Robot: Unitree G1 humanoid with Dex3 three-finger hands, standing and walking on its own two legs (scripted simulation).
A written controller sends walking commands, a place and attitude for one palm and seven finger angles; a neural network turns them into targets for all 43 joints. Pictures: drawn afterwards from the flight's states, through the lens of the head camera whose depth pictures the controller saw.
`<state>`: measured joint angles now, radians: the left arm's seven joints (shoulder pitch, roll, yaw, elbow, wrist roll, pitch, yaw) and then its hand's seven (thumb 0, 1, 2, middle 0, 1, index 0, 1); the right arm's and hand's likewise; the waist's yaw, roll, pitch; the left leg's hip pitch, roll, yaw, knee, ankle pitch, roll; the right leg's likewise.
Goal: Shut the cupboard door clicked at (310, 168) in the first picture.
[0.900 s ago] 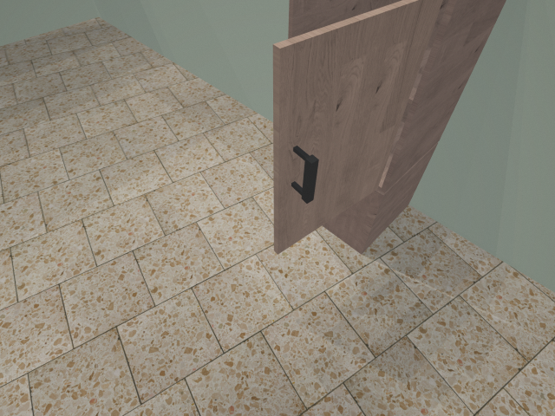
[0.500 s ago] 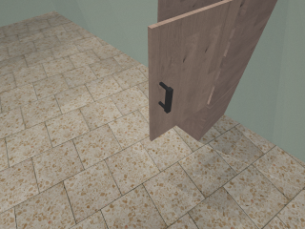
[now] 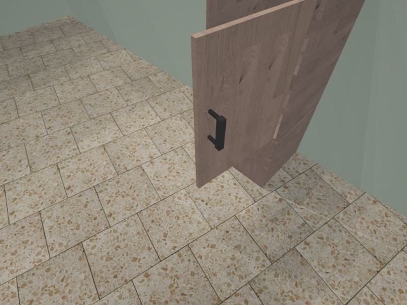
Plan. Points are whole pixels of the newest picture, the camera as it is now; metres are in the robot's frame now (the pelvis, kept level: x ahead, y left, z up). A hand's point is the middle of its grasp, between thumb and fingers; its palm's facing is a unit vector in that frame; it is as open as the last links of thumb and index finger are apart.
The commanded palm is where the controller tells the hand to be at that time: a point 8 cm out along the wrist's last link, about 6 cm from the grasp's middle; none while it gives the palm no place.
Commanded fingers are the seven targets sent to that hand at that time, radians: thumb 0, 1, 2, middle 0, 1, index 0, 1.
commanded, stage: walk around to get in front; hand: left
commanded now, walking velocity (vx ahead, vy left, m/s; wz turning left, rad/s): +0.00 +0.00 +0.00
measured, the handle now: (215, 130) +0.58 +0.00 -0.04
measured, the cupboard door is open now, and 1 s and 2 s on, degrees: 82 82 82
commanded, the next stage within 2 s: none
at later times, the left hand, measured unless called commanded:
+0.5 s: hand out of the picture +0.05 +0.16 -0.18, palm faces -0.15 -0.95 -0.27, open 7.4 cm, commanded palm none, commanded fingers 0.00 0.90 0.90 -0.20 -0.30 -0.20 -0.30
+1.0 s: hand out of the picture +0.13 +0.18 -0.19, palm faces -0.38 -0.90 -0.22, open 7.4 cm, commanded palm none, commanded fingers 0.00 0.90 0.90 -0.20 -0.30 -0.20 -0.30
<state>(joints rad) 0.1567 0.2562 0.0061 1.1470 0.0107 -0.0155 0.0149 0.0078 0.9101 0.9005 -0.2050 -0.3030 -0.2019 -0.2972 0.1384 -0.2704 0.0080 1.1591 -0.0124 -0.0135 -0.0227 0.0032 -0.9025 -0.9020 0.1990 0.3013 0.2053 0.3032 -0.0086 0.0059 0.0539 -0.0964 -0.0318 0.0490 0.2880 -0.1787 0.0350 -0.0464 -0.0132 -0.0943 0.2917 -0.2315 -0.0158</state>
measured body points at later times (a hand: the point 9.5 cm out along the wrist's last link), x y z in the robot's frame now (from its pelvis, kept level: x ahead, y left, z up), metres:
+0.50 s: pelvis -0.03 -0.03 -0.03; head +0.01 -0.06 +0.42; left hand +0.06 +0.21 -0.16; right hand -0.03 -0.28 -0.19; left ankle -0.02 +0.09 -0.74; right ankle -0.05 -0.12 -0.75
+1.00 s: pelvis -0.02 +0.01 -0.01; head +0.04 +0.00 +0.43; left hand +0.15 +0.22 -0.17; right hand -0.02 -0.27 -0.14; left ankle +0.02 +0.12 -0.75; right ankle -0.08 -0.11 -0.69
